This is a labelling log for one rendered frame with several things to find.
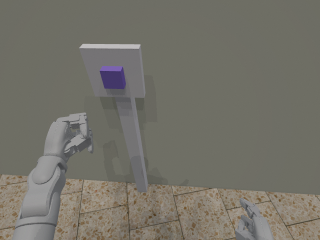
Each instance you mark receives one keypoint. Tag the button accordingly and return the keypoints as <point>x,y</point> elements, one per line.
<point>113,77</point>

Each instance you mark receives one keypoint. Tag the left robot hand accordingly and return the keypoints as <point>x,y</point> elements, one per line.
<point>62,142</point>

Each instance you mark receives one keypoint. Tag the panel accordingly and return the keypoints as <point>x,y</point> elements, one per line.
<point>128,56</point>

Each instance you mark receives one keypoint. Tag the right robot hand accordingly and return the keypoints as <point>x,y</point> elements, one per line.
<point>258,227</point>

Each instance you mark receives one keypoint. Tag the robot left forearm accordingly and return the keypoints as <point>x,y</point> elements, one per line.
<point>39,211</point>

